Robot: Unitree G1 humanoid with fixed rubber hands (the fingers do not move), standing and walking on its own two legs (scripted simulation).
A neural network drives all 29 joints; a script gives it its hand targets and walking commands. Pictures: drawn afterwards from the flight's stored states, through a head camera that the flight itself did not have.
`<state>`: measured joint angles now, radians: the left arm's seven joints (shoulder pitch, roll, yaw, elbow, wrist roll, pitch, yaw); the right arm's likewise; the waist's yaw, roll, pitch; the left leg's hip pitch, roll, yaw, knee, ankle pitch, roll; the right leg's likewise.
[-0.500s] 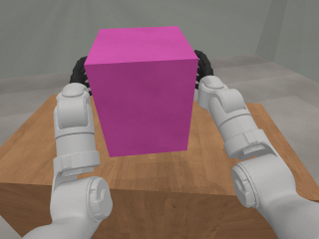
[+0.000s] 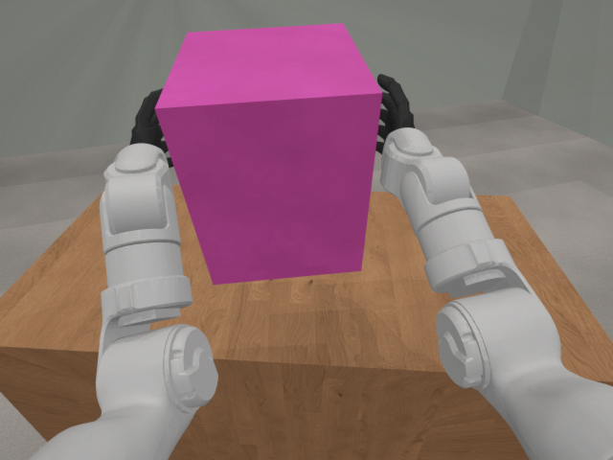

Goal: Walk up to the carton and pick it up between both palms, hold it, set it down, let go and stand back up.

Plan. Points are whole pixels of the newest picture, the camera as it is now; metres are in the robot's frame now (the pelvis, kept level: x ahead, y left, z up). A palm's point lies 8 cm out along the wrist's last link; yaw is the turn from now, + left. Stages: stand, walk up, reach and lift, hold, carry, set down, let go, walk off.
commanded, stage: set down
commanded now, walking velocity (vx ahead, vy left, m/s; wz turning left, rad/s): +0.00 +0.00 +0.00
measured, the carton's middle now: (277, 155) +0.41 +0.01 +0.26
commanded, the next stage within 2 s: none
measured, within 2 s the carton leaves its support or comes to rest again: neither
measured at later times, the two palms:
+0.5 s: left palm (174, 204) +0.40 +0.15 +0.21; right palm (390, 190) +0.37 -0.14 +0.22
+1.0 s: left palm (186, 208) +0.42 +0.14 +0.18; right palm (390, 200) +0.39 -0.15 +0.19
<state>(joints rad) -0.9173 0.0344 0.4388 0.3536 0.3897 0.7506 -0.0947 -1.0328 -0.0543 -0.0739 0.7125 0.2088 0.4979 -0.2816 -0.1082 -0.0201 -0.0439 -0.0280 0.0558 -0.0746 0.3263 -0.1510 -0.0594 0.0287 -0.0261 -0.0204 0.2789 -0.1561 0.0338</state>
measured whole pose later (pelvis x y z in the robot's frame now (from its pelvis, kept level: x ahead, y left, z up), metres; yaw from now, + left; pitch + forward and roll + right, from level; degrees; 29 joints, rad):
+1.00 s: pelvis +0.02 +0.01 +0.00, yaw +0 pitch -10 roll -1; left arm -0.72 0.00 0.35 0.40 0.39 0.45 -0.10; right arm -0.73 0.01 -0.07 0.73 0.10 -0.03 -0.24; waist -0.14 -0.10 0.09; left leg 0.03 0.05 -0.04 0.34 -0.19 -0.04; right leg 0.13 -0.04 -0.05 0.22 -0.17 0.05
